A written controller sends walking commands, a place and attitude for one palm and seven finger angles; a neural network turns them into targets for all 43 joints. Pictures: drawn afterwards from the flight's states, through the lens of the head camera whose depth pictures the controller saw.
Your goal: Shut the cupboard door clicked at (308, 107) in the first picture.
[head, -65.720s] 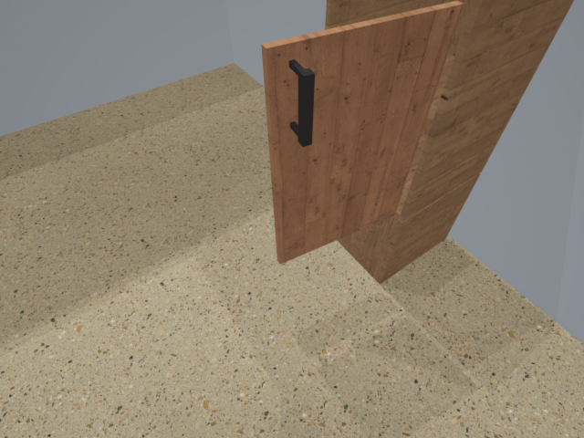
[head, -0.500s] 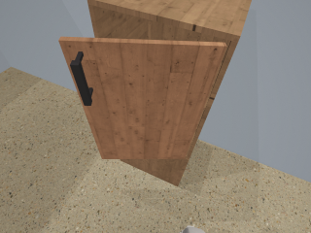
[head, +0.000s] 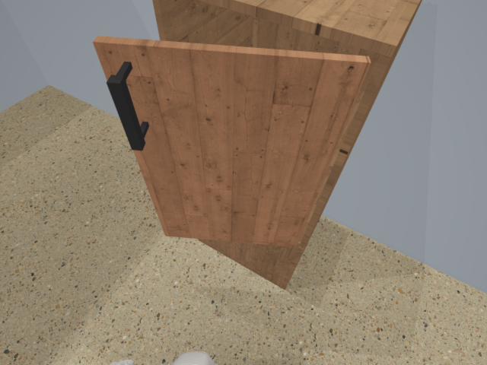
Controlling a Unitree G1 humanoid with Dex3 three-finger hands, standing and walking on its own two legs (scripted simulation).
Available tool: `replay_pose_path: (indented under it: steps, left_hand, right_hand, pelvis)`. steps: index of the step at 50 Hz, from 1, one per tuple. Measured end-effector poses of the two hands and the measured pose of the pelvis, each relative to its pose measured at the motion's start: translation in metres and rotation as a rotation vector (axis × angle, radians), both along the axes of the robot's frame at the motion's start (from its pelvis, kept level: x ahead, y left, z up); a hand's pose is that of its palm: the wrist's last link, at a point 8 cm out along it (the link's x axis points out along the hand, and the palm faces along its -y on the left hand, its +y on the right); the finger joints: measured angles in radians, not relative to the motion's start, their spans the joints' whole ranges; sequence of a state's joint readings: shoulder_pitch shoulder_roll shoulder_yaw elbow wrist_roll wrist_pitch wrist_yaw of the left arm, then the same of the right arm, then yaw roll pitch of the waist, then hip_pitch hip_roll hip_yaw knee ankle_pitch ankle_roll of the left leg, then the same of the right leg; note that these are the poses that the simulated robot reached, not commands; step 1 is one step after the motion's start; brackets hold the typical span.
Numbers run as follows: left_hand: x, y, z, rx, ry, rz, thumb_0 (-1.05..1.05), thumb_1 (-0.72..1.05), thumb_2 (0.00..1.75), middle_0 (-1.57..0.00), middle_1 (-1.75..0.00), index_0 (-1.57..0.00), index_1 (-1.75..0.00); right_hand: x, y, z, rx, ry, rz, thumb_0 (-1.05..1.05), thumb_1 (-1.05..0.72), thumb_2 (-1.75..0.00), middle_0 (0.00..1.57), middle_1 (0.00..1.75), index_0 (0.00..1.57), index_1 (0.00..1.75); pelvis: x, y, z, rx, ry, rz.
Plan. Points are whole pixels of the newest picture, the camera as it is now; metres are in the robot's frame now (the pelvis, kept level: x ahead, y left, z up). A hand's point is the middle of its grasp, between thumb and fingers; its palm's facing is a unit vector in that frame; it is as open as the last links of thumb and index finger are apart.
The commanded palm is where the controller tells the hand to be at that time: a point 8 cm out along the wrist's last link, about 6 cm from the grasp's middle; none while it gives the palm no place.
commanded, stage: come to a stop and stand still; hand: left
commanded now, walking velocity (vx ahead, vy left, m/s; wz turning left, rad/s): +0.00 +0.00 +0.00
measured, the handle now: (132, 108) +0.45 +0.23 +0.16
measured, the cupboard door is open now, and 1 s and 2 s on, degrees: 26 26 26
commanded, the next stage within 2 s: look again from close up in 1.18 s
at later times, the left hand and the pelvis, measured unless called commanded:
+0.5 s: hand out of the picture -0.05 +0.24 -0.17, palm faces +0.02 -0.98 -0.19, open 7.4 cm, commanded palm none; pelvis -0.05 +0.07 +0.01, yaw -2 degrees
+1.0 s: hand out of the picture -0.18 +0.21 -0.16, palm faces +0.05 -0.99 -0.15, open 7.3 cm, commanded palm none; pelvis -0.10 +0.06 +0.01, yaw -1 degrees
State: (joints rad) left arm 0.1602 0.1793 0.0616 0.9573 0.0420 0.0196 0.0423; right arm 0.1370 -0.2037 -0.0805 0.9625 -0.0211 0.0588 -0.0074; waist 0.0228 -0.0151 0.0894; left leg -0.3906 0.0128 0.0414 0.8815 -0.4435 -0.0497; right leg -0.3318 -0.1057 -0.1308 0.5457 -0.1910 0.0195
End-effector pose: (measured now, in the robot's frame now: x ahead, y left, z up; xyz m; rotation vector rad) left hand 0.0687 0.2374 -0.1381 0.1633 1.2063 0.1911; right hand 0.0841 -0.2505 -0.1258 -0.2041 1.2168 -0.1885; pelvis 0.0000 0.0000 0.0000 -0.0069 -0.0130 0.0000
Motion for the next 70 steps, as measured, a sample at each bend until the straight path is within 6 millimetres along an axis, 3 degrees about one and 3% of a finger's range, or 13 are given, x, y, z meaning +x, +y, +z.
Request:
replay_pose_path:
  steps: [4,8,13,19,26,35,41,49,53,65,70]
  left_hand:
    - [-0.032,0.032,-0.018,-0.015,0.051,0.037,0.0,0.92,0.9,-0.21,-0.3,-0.21,-0.3]
    - [-0.061,0.052,-0.014,-0.023,0.119,0.058,0.01,0.92,0.9,-0.2,-0.3,-0.2,-0.3]
    - [-0.092,0.062,-0.006,-0.032,0.173,0.058,0.01,0.91,0.9,-0.2,-0.3,-0.2,-0.3]
    - [-0.115,0.06,-0.002,-0.046,0.233,0.028,0.01,0.91,0.9,-0.2,-0.3,-0.2,-0.3]
    - [-0.125,0.047,0.002,-0.047,0.198,-0.001,0.01,0.91,0.9,-0.2,-0.3,-0.2,-0.3]
    - [-0.152,0.035,-0.002,-0.077,0.206,-0.02,0.01,0.91,0.9,-0.2,-0.3,-0.2,-0.3]
    - [-0.181,0.029,-0.001,-0.088,0.24,0.01,0.01,0.91,0.9,-0.2,-0.3,-0.2,-0.3]
    - [-0.241,0.022,0.004,-0.092,0.346,0.062,0.01,0.91,0.9,-0.2,-0.3,-0.2,-0.3]
    - [-0.258,0.016,0.0,-0.108,0.382,0.066,0.01,0.91,0.9,-0.2,-0.3,-0.2,-0.3]
    - [-0.25,0.007,-0.001,-0.138,0.326,0.056,0.01,0.91,0.9,-0.2,-0.3,-0.2,-0.3]
    - [-0.233,0.027,-0.008,-0.097,0.264,0.038,0.01,0.91,0.9,-0.2,-0.3,-0.21,-0.3]
  right_hand:
    - [0.007,0.026,0.005,-0.021,-0.074,0.034,0.01,-0.91,-0.89,0.19,0.3,0.19,0.29]
    - [-0.009,0.054,0.013,-0.011,-0.056,0.049,0.01,-0.91,-0.89,0.2,0.3,0.19,0.29]
    - [-0.032,0.078,0.014,0.007,-0.02,0.029,0.0,-0.92,-0.89,0.2,0.3,0.2,0.29]
    - [-0.067,0.09,0.007,0.026,0.012,-0.028,0.0,-0.93,-0.89,0.2,0.3,0.2,0.3]
    - [-0.127,0.093,-0.01,0.064,0.11,-0.086,0.0,-0.93,-0.89,0.2,0.3,0.2,0.29]
    - [-0.198,0.107,-0.011,0.102,0.214,-0.136,0.01,-0.92,-0.89,0.2,0.3,0.2,0.29]
    - [-0.228,0.113,-0.01,0.115,0.288,-0.14,0.01,-0.91,-0.89,0.2,0.3,0.2,0.29]
    - [-0.23,0.111,-0.012,0.121,0.271,-0.128,0.01,-0.91,-0.89,0.2,0.3,0.2,0.29]
    - [-0.224,0.111,-0.013,0.117,0.233,-0.128,0.01,-0.91,-0.89,0.2,0.3,0.19,0.29]
    - [-0.214,0.11,-0.012,0.108,0.211,-0.087,0.01,-0.92,-0.89,0.2,0.3,0.2,0.29]
    - [-0.199,0.094,-0.015,0.067,0.14,-0.062,0.02,-0.92,-0.89,0.2,0.3,0.2,0.29]
  pelvis:
    - [-0.01,0.021,-0.009,-0.005,-0.012,0.002]
    - [-0.018,0.038,0.0,-0.018,-0.013,-0.007]
    - [-0.026,0.053,0.009,-0.013,0.007,-0.013]
    - [-0.037,0.066,0.011,0.003,0.01,-0.026]
    - [-0.056,0.07,0.009,0.014,-0.001,-0.034]
    - [-0.072,0.067,0.011,0.006,-0.033,-0.037]
    - [-0.085,0.066,0.012,0.011,-0.021,-0.026]
    - [-0.096,0.062,0.011,0.003,-0.018,-0.025]
    - [-0.098,0.061,0.009,-0.007,-0.026,-0.027]
    - [-0.106,0.062,0.009,-0.004,-0.009,-0.015]
    - [-0.109,0.066,0.001,-0.037,-0.014,0.013]
